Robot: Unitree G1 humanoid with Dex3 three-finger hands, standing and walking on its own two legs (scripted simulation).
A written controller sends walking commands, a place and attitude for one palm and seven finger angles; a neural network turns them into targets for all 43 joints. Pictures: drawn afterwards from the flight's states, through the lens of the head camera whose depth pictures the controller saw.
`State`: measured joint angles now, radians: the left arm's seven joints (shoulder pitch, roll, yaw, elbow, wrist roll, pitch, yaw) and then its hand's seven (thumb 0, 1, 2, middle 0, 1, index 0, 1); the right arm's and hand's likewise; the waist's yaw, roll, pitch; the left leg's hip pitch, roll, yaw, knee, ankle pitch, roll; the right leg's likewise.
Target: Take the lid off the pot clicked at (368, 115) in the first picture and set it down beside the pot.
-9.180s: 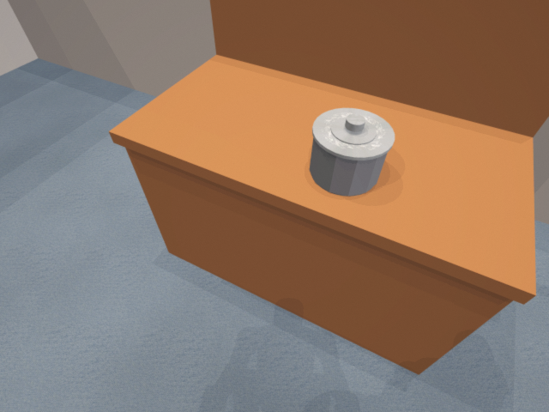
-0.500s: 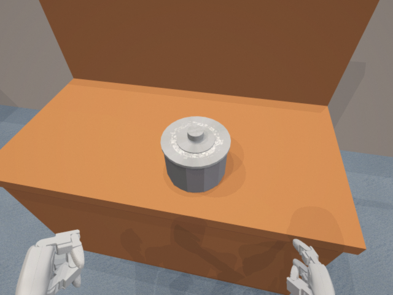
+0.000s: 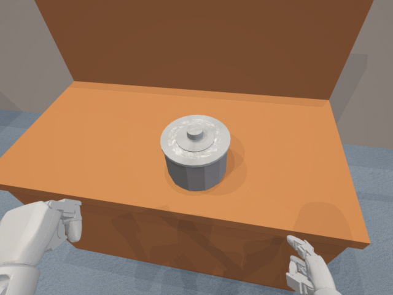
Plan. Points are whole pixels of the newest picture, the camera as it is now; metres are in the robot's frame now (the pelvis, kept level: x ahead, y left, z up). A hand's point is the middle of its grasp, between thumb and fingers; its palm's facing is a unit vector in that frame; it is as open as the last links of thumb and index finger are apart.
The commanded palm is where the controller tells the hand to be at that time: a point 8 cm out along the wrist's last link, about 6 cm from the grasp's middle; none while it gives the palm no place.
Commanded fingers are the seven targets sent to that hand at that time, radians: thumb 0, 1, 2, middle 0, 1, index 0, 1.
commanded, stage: reach forward and open the fingers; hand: left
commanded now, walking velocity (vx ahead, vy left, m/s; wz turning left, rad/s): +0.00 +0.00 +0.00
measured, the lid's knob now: (194, 131) +0.49 +0.08 +0.05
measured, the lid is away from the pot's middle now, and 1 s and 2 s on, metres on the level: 0.00 0.00 0.00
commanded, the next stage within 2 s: move the open hand above the knob in 0.94 s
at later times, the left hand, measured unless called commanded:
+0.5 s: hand (59, 222) +0.19 +0.27 +0.11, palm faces -0.24 -0.02 -0.97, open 6.0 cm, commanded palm +0.19 +0.26 +0.16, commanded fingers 0.00 -0.11 1.30 -0.89 -0.29 -0.89 -0.29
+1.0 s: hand (79, 189) +0.25 +0.25 +0.12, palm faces -0.19 +0.00 -0.98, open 10.1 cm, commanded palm +0.24 +0.24 +0.18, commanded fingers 0.00 -0.29 1.38 -0.82 -0.08 -0.82 -0.08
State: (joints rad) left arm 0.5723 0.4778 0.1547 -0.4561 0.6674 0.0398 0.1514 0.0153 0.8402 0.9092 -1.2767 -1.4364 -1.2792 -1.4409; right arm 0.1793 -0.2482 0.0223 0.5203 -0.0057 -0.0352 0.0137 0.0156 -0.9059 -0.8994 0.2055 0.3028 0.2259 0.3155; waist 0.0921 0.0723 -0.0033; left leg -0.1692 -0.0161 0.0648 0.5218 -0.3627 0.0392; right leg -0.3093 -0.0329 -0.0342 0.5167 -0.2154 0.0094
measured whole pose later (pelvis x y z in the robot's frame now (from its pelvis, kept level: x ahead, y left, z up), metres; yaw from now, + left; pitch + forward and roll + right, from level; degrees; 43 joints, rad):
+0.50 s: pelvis -0.02 -0.01 +0.01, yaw +3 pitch +0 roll +0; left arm 0.23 0.67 0.11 -0.21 0.75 -0.11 -0.23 0.00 0.16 1.22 -1.02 -0.63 -1.02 -0.63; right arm 0.16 -0.29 0.00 0.57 0.03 0.07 -0.02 0.01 -0.91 -0.90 0.20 0.30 0.20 0.30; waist 0.07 0.12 0.02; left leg -0.17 -0.03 0.02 0.43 -0.27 0.04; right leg -0.28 -0.05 -0.08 0.41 -0.13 0.01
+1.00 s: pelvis -0.03 -0.01 +0.01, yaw +2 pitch -1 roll +1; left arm -0.06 0.65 0.01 -0.05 0.79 -0.04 -0.28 0.00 -0.27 1.36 -0.83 -0.09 -0.84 -0.10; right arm 0.15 -0.30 0.01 0.55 0.04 0.09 -0.01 0.01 -0.91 -0.90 0.20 0.30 0.20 0.30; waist 0.05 0.11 0.02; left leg -0.16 -0.04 0.03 0.41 -0.24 0.04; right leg -0.28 -0.06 -0.06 0.40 -0.12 0.01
